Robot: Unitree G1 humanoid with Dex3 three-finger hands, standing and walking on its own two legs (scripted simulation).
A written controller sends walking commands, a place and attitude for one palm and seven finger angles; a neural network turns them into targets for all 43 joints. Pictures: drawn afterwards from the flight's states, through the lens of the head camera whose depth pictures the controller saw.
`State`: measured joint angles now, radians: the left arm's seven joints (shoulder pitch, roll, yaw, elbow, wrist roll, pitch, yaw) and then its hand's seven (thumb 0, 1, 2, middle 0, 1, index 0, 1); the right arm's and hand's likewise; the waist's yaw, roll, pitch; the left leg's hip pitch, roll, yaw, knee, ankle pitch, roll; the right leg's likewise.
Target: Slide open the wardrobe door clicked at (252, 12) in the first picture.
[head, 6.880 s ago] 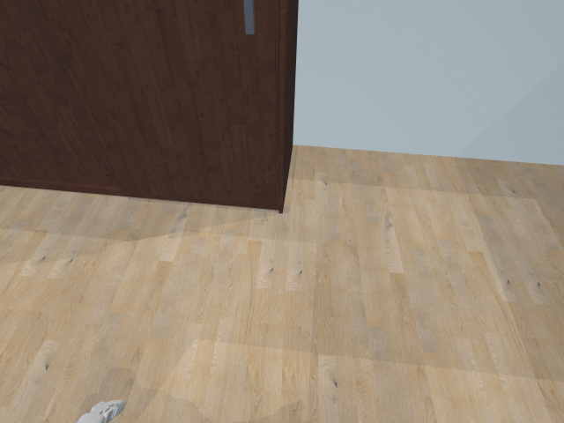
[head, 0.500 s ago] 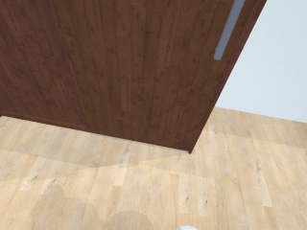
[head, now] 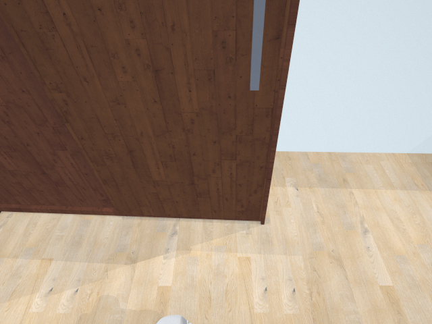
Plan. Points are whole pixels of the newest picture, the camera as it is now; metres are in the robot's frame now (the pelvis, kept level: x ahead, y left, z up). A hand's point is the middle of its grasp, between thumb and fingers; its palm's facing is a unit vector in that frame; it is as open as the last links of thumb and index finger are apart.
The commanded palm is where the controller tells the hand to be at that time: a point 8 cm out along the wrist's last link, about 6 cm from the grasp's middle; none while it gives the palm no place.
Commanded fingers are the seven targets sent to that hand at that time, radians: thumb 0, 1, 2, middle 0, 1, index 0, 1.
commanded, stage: take the last steps up to it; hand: right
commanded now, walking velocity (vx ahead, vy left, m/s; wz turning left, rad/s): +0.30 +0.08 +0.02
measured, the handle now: (257, 22) +0.74 -0.08 +0.24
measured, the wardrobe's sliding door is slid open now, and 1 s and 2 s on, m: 0.00 0.00 0.00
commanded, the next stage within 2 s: come to a stop and stand still in 0.64 s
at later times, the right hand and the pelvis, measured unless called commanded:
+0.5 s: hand (271, 308) +0.20 -0.10 -0.17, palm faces +0.09 +0.97 -0.23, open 7.1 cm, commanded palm none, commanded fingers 0.00 -0.90 -0.90 0.20 0.30 0.20 0.30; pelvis +0.14 +0.09 -0.01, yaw -2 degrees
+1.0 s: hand (274, 312) +0.20 -0.11 -0.19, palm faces +0.11 +0.98 -0.16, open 7.4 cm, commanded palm none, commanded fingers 0.00 -0.90 -0.90 0.20 0.30 0.20 0.30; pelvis +0.23 +0.06 -0.01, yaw -1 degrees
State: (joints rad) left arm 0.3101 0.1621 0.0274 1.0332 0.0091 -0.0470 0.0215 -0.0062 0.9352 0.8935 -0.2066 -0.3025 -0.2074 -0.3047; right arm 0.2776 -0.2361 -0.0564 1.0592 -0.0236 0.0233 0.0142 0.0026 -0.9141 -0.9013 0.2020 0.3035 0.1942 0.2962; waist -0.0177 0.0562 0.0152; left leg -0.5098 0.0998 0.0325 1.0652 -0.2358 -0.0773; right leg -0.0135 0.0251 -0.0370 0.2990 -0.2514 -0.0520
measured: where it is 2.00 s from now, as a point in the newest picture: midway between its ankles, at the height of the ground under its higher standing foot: outside the picture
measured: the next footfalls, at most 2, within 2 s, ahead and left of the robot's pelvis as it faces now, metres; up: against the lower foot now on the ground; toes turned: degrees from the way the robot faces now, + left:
left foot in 0.28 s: +0.20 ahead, +0.18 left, +0.00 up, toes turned +7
right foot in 0.76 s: +0.32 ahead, -0.05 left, +0.00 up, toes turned -10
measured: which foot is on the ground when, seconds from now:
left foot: up 0.00-0.26, down 0.28-0.76, up 0.78-1.00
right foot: down 0.00-0.28, up 0.30-0.74, down 0.76-1.00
